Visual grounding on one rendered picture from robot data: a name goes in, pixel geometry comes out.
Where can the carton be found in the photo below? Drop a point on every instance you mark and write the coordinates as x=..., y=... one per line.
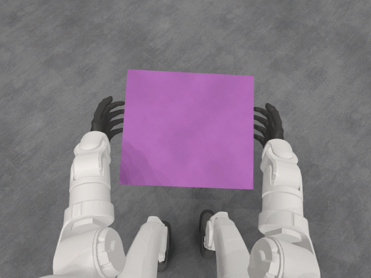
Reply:
x=188, y=129

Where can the robot right forearm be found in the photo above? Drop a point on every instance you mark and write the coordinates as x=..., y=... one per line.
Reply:
x=282, y=193

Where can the robot left forearm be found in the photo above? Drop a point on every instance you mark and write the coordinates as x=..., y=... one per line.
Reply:
x=90, y=204

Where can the robot left thigh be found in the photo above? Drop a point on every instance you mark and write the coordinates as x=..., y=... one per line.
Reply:
x=142, y=257

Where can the left robot upper arm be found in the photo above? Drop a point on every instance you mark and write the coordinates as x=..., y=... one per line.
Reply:
x=97, y=253

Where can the left robot shin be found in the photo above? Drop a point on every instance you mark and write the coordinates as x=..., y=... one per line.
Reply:
x=156, y=219

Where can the robot right hand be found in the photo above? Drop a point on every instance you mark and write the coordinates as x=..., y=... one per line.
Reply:
x=273, y=124

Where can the robot left hand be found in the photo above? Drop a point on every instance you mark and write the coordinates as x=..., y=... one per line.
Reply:
x=102, y=117

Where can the right robot upper arm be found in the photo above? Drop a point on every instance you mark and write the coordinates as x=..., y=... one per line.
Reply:
x=274, y=258

